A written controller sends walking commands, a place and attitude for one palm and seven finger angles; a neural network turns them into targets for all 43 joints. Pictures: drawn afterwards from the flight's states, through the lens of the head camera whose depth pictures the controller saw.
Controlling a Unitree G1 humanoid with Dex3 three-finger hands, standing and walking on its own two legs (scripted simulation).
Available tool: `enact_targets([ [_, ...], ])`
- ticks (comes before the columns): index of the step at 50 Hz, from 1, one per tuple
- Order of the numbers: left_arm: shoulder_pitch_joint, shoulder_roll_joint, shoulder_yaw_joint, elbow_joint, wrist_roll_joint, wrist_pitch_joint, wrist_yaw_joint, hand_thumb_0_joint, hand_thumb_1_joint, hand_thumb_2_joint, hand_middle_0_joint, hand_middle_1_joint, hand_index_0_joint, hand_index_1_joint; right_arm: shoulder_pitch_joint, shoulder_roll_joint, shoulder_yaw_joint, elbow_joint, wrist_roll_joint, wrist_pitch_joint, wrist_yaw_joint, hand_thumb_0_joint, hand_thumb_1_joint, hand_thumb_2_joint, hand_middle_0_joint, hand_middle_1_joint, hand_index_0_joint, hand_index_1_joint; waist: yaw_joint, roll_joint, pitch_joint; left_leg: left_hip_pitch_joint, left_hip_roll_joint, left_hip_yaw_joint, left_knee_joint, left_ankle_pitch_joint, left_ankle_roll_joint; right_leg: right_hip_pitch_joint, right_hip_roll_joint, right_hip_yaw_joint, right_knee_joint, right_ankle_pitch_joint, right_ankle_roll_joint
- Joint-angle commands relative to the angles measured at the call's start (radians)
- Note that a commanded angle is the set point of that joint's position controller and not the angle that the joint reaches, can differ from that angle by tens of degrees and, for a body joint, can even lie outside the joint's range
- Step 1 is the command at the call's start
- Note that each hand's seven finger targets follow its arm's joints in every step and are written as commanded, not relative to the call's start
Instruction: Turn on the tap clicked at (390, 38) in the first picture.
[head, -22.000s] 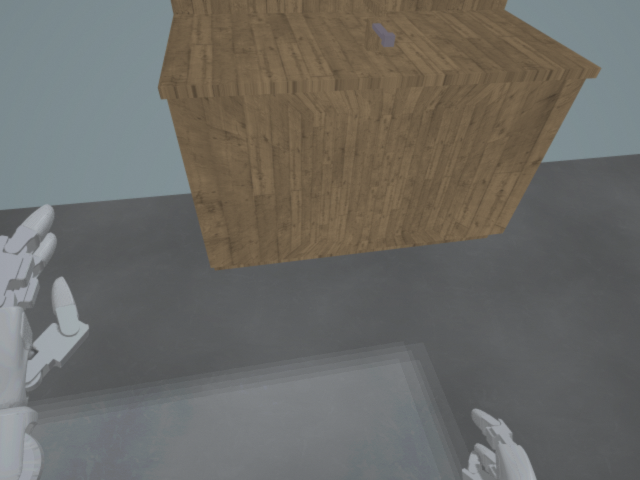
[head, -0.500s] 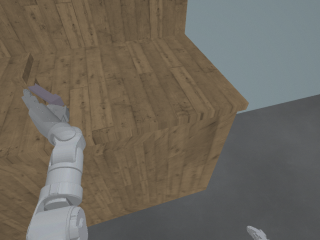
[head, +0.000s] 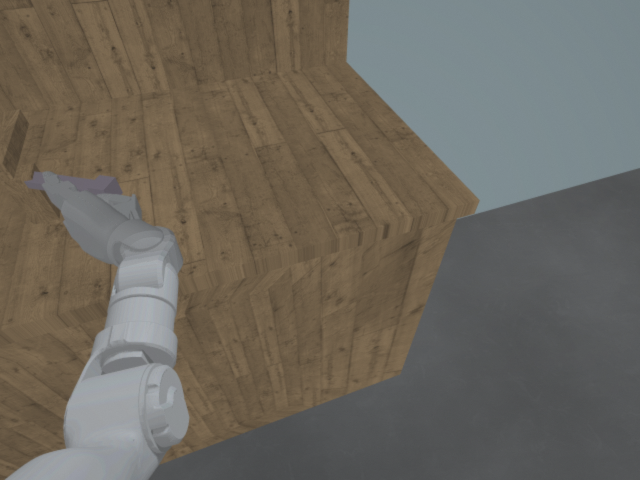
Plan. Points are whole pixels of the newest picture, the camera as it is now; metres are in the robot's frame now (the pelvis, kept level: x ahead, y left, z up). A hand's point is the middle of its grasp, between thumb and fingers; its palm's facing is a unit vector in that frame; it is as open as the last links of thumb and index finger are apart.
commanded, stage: push the lever round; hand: left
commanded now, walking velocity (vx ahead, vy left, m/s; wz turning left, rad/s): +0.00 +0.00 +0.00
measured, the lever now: (105, 190) +0.46 +0.30 +0.13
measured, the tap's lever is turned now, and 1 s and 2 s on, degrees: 58 71 72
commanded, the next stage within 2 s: lift the hand up off the lever in 0.54 s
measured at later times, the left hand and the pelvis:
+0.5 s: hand (126, 198) +0.45 +0.27 +0.13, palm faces +0.85 -0.53 -0.08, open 7.6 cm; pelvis +0.00 +0.00 +0.00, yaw +0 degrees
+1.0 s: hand (134, 184) +0.47 +0.26 +0.14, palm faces +0.84 -0.53 -0.10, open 7.6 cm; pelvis +0.00 +0.01 +0.00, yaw +0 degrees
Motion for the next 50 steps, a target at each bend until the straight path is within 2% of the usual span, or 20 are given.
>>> enact_targets([
  [1,-0.422,0.251,-0.003,-0.197,0.046,-0.058,0.003,0.0,0.9,0.9,-0.15,-0.15,-0.15,-0.15,-0.019,-0.134,-0.039,-0.116,0.001,-0.023,-0.002,0.0,-0.9,-0.9,0.2,0.3,0.2,0.3,0.002,-0.031,-0.278,0.184,-0.004,0.009,-0.049,0.2,0.038,0.062,-0.028,0.039,-0.107,0.307,0.036],
  [4,-0.426,0.281,0.015,-0.179,0.043,-0.06,-0.002,0.0,0.9,0.9,-0.15,-0.15,-0.15,-0.15,-0.008,-0.138,-0.04,-0.116,0.002,-0.018,-0.004,0.0,-0.9,-0.9,0.2,0.3,0.2,0.3,-0.008,-0.064,-0.252,0.148,-0.005,0.015,-0.045,0.175,0.041,0.072,-0.038,0.05,-0.116,0.329,0.048],
  [5,-0.432,0.309,0.037,-0.176,0.049,-0.063,-0.003,0.0,0.9,0.9,-0.15,-0.15,-0.15,-0.15,-0.003,-0.142,-0.043,-0.111,0.001,-0.016,-0.006,0.0,-0.9,-0.9,0.2,0.3,0.2,0.3,0.003,-0.06,-0.255,0.151,-0.005,0.012,-0.049,0.179,0.041,0.079,-0.034,0.047,-0.115,0.324,0.044],
  [8,-0.474,0.275,-0.004,-0.201,0.051,-0.082,-0.009,0.0,0.9,0.9,-0.15,-0.15,-0.15,-0.15,0.001,-0.137,-0.042,-0.115,0.003,-0.022,-0.003,0.0,-0.9,-0.9,0.2,0.3,0.2,0.3,-0.015,-0.037,-0.261,0.169,-0.004,0.018,-0.044,0.183,0.043,0.065,-0.034,0.05,-0.115,0.336,0.048],
  [10,-0.479,0.31,0.019,-0.21,0.057,-0.096,-0.012,0.0,0.9,0.9,-0.15,-0.15,-0.15,-0.15,0.01,-0.143,-0.045,-0.106,0.0,-0.025,-0.005,0.0,-0.9,-0.9,0.2,0.3,0.2,0.3,-0.013,-0.013,-0.277,0.18,-0.005,0.011,-0.036,0.199,0.045,0.062,-0.03,0.049,-0.107,0.345,0.043],
  [14,-0.516,0.285,-0.022,-0.186,0.055,-0.112,-0.03,0.0,0.9,0.9,-0.15,-0.15,-0.15,-0.15,0.023,-0.142,-0.044,-0.099,0.002,-0.031,-0.004,0.0,-0.9,-0.9,0.2,0.3,0.2,0.3,-0.039,-0.009,-0.268,0.176,-0.005,0.015,-0.03,0.183,0.046,0.047,-0.033,0.052,-0.11,0.347,0.049],
  [15,-0.504,0.314,0.006,-0.185,0.053,-0.117,-0.033,0.0,0.9,0.9,-0.15,-0.15,-0.15,-0.15,0.031,-0.147,-0.048,-0.096,0.002,-0.031,-0.006,0.0,-0.9,-0.9,0.2,0.3,0.2,0.3,-0.027,0.0,-0.282,0.185,-0.006,0.008,-0.03,0.189,0.046,0.05,-0.027,0.048,-0.107,0.337,0.043],
  [19,-0.538,0.251,-0.055,-0.2,0.037,-0.125,-0.042,0.0,0.9,0.9,-0.15,-0.15,-0.15,-0.15,0.035,-0.145,-0.046,-0.092,0.006,-0.038,-0.001,0.0,-0.9,-0.9,0.2,0.3,0.2,0.3,-0.046,0.05,-0.298,0.235,-0.003,0.004,-0.029,0.223,0.041,0.028,-0.019,0.038,-0.105,0.335,0.034],
  [28,-0.59,0.291,-0.013,-0.109,0.048,-0.129,-0.015,0.0,0.9,0.9,-0.15,-0.15,-0.15,-0.15,0.05,-0.153,-0.045,-0.074,-0.004,-0.04,0.008,0.0,-0.9,-0.9,0.2,0.3,0.2,0.3,-0.051,-0.018,-0.285,0.201,-0.001,-0.01,-0.031,0.203,0.039,0.003,-0.015,0.028,-0.099,0.291,0.034],
  [30,-0.597,0.303,0.0,-0.093,0.059,-0.13,-0.009,0.0,0.9,0.9,-0.15,-0.15,-0.15,-0.15,0.053,-0.154,-0.046,-0.071,-0.009,-0.039,0.009,0.0,-0.9,-0.9,0.2,0.3,0.2,0.3,-0.044,-0.002,-0.291,0.204,-0.001,-0.009,-0.027,0.209,0.038,-0.004,-0.012,0.026,-0.095,0.29,0.032],
  [34,-0.657,0.285,-0.028,-0.075,0.075,-0.135,-0.002,0.0,0.9,0.9,-0.15,-0.15,-0.15,-0.15,0.058,-0.149,-0.042,-0.074,-0.009,-0.039,0.015,0.0,-0.9,-0.9,0.2,0.3,0.2,0.3,-0.061,0.016,-0.287,0.203,0.005,-0.01,-0.025,0.196,0.035,-0.033,-0.011,0.026,-0.093,0.264,0.031],
  [35,-0.648,0.301,-0.01,-0.078,0.078,-0.136,0.001,0.0,0.9,0.9,-0.15,-0.15,-0.15,-0.15,0.059,-0.151,-0.044,-0.073,-0.012,-0.04,0.015,0.0,-0.9,-0.9,0.2,0.3,0.2,0.3,-0.047,0.042,-0.301,0.219,0.005,-0.019,-0.03,0.196,0.031,-0.037,-0.007,0.022,-0.09,0.245,0.026],
  [39,-0.667,0.301,-0.018,-0.058,0.079,-0.135,0.006,0.0,0.9,0.9,-0.15,-0.15,-0.15,-0.15,0.067,-0.149,-0.041,-0.072,-0.012,-0.044,0.018,0.0,-0.9,-0.9,0.2,0.3,0.2,0.3,-0.057,0.013,-0.307,0.207,0.01,-0.021,-0.031,0.181,0.032,-0.034,-0.004,0.021,-0.094,0.23,0.028],
  [40,-0.682,0.318,-0.006,-0.081,0.081,-0.141,0.007,0.0,0.9,0.9,-0.15,-0.15,-0.15,-0.15,0.065,-0.155,-0.042,-0.073,-0.013,-0.047,0.017,0.0,-0.9,-0.9,0.2,0.3,0.2,0.3,-0.05,0.049,-0.314,0.229,0.01,-0.026,-0.036,0.188,0.028,-0.04,-0.003,0.02,-0.094,0.222,0.024],
  [42,-0.68,0.278,-0.038,-0.084,0.077,-0.137,0.007,0.0,0.9,0.9,-0.15,-0.15,-0.15,-0.15,0.065,-0.15,-0.041,-0.073,-0.011,-0.051,0.021,0.0,-0.9,-0.9,0.2,0.3,0.2,0.3,-0.057,0.052,-0.321,0.246,0.014,-0.024,-0.036,0.207,0.027,-0.042,-0.001,0.017,-0.094,0.232,0.024],
  [44,-0.696,0.279,-0.039,-0.087,0.077,-0.134,0.01,0.0,0.9,0.9,-0.15,-0.15,-0.15,-0.15,0.067,-0.151,-0.041,-0.069,-0.012,-0.057,0.022,0.0,-0.9,-0.9,0.2,0.3,0.2,0.3,-0.06,0.036,-0.321,0.24,0.013,-0.021,-0.036,0.2,0.029,-0.037,0.0,0.018,-0.097,0.232,0.025],
  [45,-0.668,0.31,-0.007,-0.074,0.075,-0.129,0.012,0.0,0.9,0.9,-0.15,-0.15,-0.15,-0.15,0.07,-0.156,-0.042,-0.066,-0.014,-0.056,0.02,0.0,-0.9,-0.9,0.2,0.3,0.2,0.3,-0.045,0.041,-0.322,0.236,0.011,-0.028,-0.04,0.201,0.027,-0.03,0.002,0.016,-0.097,0.227,0.022],
  [46,-0.68,0.3,-0.022,-0.072,0.072,-0.126,0.009,0.0,0.9,0.9,-0.15,-0.15,-0.15,-0.15,0.069,-0.155,-0.042,-0.065,-0.01,-0.055,0.02,0.0,-0.9,-0.9,0.2,0.3,0.2,0.3,-0.059,0.036,-0.318,0.236,0.014,-0.024,-0.04,0.2,0.028,-0.033,-0.001,0.018,-0.099,0.23,0.026],
  [49,-0.678,0.293,-0.026,-0.075,0.067,-0.115,0.007,0.0,0.9,0.9,-0.15,-0.15,-0.15,-0.15,0.065,-0.152,-0.041,-0.069,-0.009,-0.058,0.021,0.0,-0.9,-0.9,0.2,0.3,0.2,0.3,-0.055,0.027,-0.308,0.22,0.01,-0.013,-0.046,0.185,0.032,-0.011,-0.002,0.02,-0.112,0.232,0.028],
  [50,-0.676,0.337,0.011,-0.068,0.072,-0.113,0.011,0.0,0.9,0.9,-0.15,-0.15,-0.15,-0.15,0.073,-0.159,-0.041,-0.063,-0.013,-0.057,0.019,0.0,-0.9,-0.9,0.2,0.3,0.2,0.3,-0.043,0.026,-0.312,0.22,0.009,-0.02,-0.051,0.192,0.031,0.0,-0.001,0.018,-0.11,0.235,0.025],
])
